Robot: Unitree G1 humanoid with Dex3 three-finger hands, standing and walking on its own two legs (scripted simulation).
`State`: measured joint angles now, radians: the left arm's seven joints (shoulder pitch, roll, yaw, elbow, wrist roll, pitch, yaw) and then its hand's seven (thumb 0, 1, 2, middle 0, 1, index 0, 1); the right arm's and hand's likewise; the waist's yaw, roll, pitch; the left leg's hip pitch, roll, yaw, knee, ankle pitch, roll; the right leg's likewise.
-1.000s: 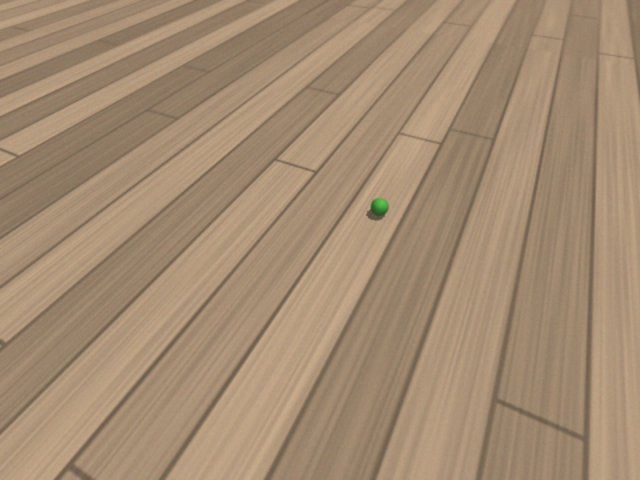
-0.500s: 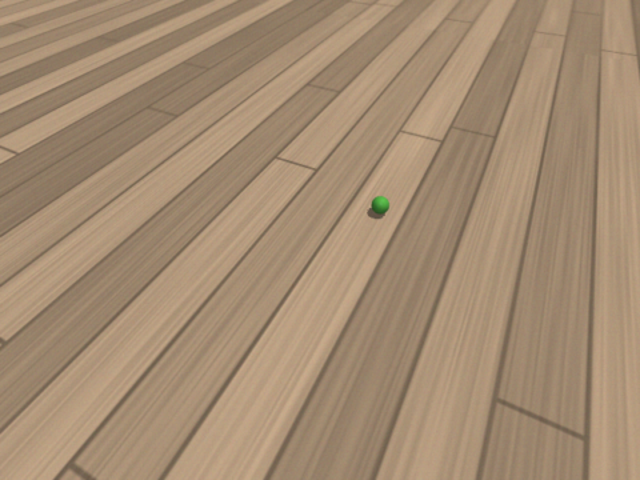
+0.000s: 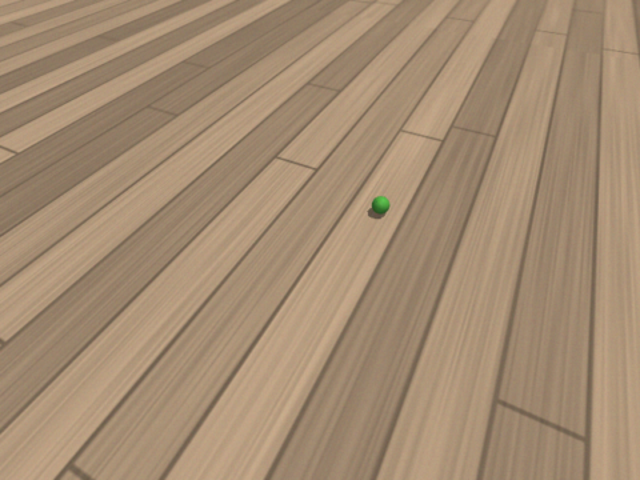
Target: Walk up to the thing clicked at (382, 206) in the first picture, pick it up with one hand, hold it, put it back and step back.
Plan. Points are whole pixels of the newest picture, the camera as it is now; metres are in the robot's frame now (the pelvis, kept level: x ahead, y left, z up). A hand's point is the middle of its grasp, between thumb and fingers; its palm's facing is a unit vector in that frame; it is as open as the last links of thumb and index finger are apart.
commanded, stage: stand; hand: left
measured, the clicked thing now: (380, 205) +1.41 -0.29 -0.74
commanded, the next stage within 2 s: walk up in 0.12 s
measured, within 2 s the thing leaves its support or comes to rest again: neither
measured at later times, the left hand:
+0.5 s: hand (193, 477) +0.18 +0.20 -0.15, palm faces -0.03 -0.91 -0.41, open 7.4 cm
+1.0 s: hand (275, 366) +0.36 +0.09 -0.18, palm faces -0.11 -0.95 -0.29, open 7.4 cm
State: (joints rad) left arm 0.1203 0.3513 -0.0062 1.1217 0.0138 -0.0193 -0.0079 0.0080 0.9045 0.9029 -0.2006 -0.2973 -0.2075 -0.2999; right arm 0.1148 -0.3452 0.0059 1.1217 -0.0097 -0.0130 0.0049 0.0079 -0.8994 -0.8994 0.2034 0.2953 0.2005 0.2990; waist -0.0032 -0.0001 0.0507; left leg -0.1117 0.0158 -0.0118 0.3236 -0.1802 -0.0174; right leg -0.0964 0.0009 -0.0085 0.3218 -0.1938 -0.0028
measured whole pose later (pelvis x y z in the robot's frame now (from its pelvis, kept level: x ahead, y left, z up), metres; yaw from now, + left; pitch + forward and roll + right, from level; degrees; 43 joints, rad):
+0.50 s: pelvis +0.08 -0.11 -0.04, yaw -2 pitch -4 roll +0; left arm 0.19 0.46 0.14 0.96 0.06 -0.02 -0.12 0.01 0.91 0.90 -0.20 -0.30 -0.20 -0.30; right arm 0.31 -0.49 -0.11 1.04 -0.05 -0.05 0.00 0.01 -0.90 -0.90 0.21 0.30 0.20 0.30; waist -0.01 0.03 0.04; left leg -0.15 0.16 -0.06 0.79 -0.51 0.02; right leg -0.38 -0.06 -0.03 0.72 -0.26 0.02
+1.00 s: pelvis +0.28 -0.17 -0.02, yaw -3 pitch -3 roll +1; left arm 0.26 0.45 0.09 0.91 0.04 0.00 -0.11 0.01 0.91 0.90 -0.20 -0.30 -0.21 -0.30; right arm 0.35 -0.40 -0.06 0.89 -0.01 -0.12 0.01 0.01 -0.90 -0.90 0.21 0.30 0.20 0.30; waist -0.02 -0.11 0.05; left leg -0.23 0.06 0.11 0.57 -0.29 0.00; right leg -0.48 -0.03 0.05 1.07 -0.36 -0.02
